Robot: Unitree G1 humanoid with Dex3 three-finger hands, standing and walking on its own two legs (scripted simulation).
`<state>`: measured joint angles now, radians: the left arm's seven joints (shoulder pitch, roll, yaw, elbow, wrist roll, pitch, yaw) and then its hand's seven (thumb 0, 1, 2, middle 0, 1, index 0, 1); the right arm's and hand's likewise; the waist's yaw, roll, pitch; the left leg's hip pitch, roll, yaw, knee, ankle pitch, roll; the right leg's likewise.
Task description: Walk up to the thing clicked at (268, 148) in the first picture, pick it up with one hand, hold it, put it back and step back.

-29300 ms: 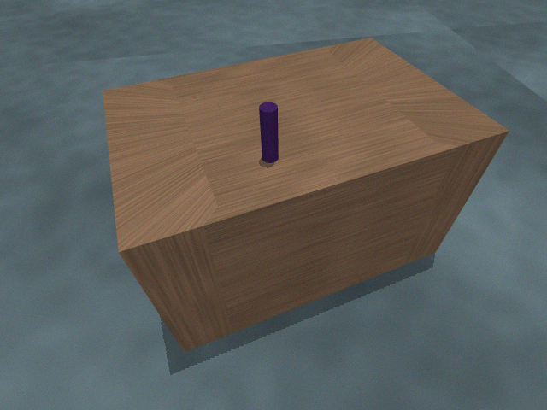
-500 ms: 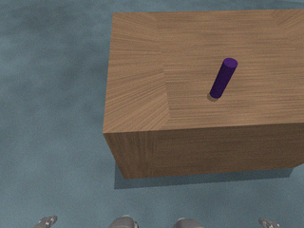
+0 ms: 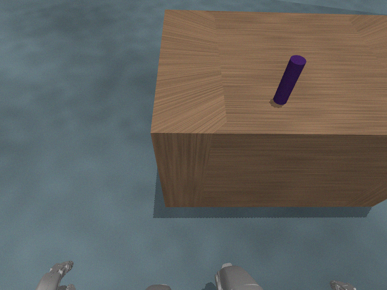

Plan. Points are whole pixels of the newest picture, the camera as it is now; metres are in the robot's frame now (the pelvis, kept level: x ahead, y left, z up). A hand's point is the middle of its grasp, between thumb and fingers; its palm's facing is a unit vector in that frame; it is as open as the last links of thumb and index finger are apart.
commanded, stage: step back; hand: right
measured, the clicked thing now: (288, 81) +0.70 -0.27 -0.03
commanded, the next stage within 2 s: none
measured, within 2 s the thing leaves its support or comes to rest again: neither
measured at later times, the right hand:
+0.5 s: hand out of the picture -0.06 -0.32 -0.15, palm faces +0.02 +0.92 -0.39, open 7.3 cm
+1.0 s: hand out of the picture -0.19 -0.34 -0.15, palm faces +0.02 +0.92 -0.40, open 7.3 cm
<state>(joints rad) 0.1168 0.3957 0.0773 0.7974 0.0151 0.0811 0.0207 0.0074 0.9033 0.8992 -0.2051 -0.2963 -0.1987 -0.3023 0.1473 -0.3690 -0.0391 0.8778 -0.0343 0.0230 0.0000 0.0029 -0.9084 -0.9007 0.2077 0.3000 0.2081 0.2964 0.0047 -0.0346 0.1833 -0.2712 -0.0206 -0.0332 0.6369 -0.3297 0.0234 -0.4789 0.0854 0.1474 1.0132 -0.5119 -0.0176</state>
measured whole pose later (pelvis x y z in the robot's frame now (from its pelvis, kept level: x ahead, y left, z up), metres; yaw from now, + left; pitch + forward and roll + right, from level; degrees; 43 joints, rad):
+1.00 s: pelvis -0.32 -0.06 -0.01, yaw -3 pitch -2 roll -1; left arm 0.18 0.36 0.06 0.88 0.04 0.05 0.00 0.01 0.90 0.90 -0.21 -0.30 -0.20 -0.30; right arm 0.08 -0.42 -0.06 0.85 -0.02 0.06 -0.02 0.00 -0.91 -0.90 0.21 0.30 0.21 0.30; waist 0.02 0.06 0.16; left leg -0.49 0.04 -0.09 0.80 -0.39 0.00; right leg -0.25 0.04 0.02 0.66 -0.38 -0.02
